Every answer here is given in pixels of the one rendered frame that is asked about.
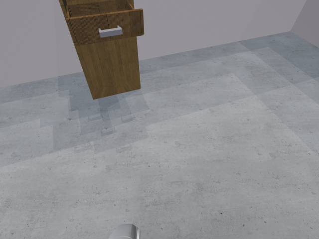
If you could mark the cabinet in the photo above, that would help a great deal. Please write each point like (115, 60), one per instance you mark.
(110, 67)

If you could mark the robot left thigh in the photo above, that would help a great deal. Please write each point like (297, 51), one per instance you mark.
(125, 231)

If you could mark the drawer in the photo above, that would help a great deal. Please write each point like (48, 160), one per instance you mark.
(84, 21)

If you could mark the handle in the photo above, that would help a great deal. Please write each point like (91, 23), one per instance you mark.
(110, 32)

